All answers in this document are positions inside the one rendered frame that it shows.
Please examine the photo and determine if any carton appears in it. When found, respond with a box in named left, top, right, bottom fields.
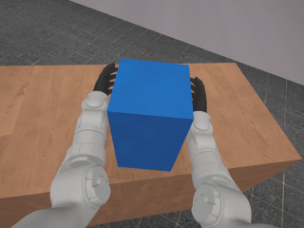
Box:
left=106, top=58, right=194, bottom=172

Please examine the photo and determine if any right robot forearm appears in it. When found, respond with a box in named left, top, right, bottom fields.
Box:
left=186, top=111, right=242, bottom=193

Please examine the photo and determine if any right robot hand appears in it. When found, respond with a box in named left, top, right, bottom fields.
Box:
left=190, top=77, right=207, bottom=113

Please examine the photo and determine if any pedestal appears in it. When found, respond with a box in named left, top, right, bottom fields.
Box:
left=0, top=63, right=302, bottom=228

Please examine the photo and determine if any robot left upper arm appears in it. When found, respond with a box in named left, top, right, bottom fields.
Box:
left=10, top=163, right=111, bottom=228

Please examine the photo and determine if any robot right upper arm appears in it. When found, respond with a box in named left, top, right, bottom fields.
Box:
left=191, top=182, right=278, bottom=228

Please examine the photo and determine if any left robot forearm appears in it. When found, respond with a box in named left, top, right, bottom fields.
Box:
left=49, top=90, right=108, bottom=198

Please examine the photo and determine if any left robot hand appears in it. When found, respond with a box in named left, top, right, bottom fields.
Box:
left=93, top=63, right=118, bottom=96

